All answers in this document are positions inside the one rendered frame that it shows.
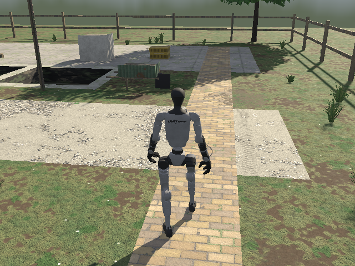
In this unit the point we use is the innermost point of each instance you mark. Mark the left robot forearm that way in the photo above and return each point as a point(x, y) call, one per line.
point(152, 145)

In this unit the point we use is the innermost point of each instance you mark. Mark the right robot upper arm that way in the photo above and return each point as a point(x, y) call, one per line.
point(197, 126)

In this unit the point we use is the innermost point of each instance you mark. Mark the right robot foot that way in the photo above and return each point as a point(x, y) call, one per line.
point(192, 207)

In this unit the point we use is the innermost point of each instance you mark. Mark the robot right hand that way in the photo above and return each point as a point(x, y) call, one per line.
point(208, 166)

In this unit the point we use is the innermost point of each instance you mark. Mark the left robot upper arm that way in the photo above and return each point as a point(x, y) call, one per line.
point(157, 125)

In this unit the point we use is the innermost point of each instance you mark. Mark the robot left hand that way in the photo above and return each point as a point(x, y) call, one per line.
point(155, 154)

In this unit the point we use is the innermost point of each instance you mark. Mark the right robot forearm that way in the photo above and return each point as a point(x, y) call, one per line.
point(203, 150)

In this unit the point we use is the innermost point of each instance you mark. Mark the robot left shin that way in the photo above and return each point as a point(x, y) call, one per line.
point(166, 209)

